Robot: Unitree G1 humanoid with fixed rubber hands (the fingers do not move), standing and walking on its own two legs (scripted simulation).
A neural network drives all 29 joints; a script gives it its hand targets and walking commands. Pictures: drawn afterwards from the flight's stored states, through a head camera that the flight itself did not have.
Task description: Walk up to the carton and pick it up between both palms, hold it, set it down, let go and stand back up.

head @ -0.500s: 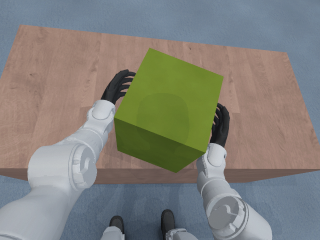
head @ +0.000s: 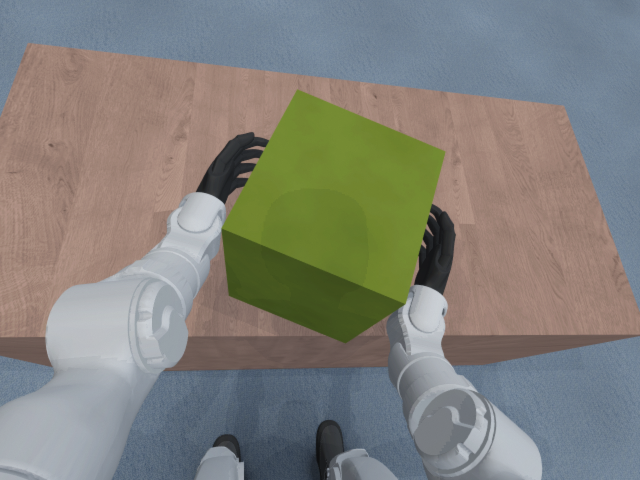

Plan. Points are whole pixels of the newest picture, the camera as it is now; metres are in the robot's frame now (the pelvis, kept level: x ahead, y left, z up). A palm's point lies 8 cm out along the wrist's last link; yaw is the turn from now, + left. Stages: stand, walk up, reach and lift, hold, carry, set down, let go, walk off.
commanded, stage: set down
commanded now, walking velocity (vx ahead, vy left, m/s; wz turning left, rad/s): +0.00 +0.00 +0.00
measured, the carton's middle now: (324, 232) +0.44 -0.04 -0.07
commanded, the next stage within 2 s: none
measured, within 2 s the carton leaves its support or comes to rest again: neither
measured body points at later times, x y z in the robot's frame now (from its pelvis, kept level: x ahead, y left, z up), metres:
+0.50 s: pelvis +0.00 +0.01 -0.01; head +0.16 +0.06 +0.41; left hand +0.50 +0.10 -0.02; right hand +0.38 -0.17 -0.03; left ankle +0.02 +0.11 -0.71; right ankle +0.04 -0.16 -0.71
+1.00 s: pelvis +0.00 +0.00 -0.02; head +0.16 +0.05 +0.40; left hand +0.50 +0.09 -0.03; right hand +0.38 -0.18 -0.04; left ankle +0.02 +0.11 -0.71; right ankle +0.04 -0.16 -0.71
